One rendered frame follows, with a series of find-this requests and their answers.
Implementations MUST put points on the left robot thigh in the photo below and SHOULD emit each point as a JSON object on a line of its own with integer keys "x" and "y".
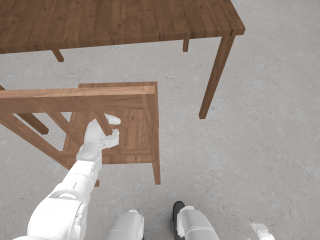
{"x": 129, "y": 226}

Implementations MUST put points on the robot right foot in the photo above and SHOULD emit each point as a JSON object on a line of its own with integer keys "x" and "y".
{"x": 178, "y": 205}

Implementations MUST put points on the robot right hand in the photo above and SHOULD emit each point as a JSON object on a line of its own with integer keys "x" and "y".
{"x": 261, "y": 230}

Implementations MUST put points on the left robot forearm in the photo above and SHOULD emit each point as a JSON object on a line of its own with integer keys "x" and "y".
{"x": 80, "y": 180}

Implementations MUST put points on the chair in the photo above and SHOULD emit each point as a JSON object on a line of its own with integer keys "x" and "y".
{"x": 134, "y": 103}

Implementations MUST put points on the robot left hand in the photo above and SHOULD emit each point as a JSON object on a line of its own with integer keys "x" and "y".
{"x": 94, "y": 133}

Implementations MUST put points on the robot left upper arm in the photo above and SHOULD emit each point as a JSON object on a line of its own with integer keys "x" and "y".
{"x": 58, "y": 219}

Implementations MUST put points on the table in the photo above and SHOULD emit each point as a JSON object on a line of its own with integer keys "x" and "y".
{"x": 43, "y": 25}

